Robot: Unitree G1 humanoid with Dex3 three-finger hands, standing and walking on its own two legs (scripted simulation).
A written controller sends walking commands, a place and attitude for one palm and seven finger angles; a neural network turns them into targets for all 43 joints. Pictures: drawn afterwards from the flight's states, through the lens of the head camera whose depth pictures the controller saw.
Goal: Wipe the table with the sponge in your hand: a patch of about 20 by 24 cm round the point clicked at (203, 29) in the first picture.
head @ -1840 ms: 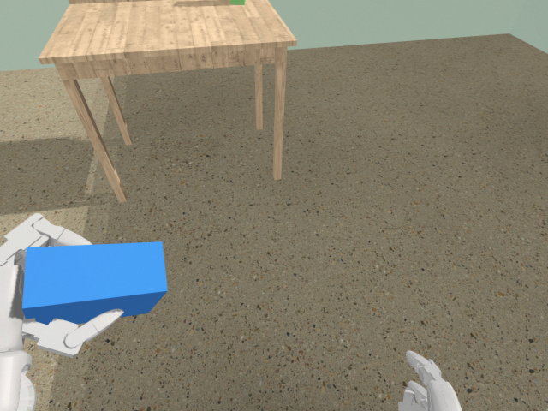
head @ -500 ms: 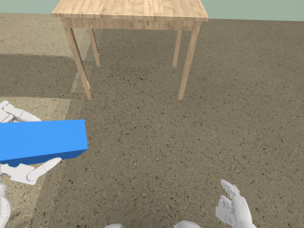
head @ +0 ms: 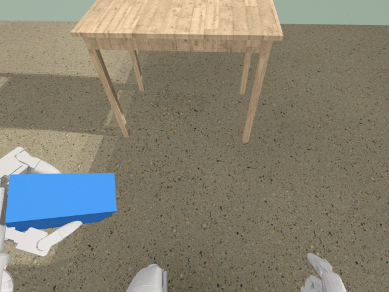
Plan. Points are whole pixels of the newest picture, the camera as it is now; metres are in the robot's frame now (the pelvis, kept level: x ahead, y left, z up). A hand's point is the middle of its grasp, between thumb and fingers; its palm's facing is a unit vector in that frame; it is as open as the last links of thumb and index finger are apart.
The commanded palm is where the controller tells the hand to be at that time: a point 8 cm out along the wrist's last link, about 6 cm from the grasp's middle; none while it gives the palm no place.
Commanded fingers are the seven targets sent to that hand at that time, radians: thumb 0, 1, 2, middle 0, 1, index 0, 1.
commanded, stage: walk to a spot facing it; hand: left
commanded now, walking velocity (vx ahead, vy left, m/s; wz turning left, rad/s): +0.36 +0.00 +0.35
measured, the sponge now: (78, 201) +0.23 +0.19 +0.14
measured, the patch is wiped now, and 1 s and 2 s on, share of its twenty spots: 0.00 0.00 0.00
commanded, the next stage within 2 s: none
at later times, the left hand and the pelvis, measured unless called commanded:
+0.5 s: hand (59, 135) +0.33 +0.24 +0.18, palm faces +0.51 -0.72 -0.48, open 10.1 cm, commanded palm +0.28 +0.27 +0.17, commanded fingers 0.00 0.10 1.30 -1.20 -1.60 -1.20 -1.60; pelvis +0.16 -0.03 -0.01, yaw +7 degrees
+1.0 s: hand (64, 93) +0.43 +0.27 +0.18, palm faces +0.62 -0.65 -0.45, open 10.1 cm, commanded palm +0.36 +0.29 +0.17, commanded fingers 0.00 0.10 1.30 -1.20 -1.60 -1.20 -1.60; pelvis +0.29 -0.03 -0.01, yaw +19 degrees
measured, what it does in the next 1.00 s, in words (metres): walks ahead, turning left: left foot, then right foot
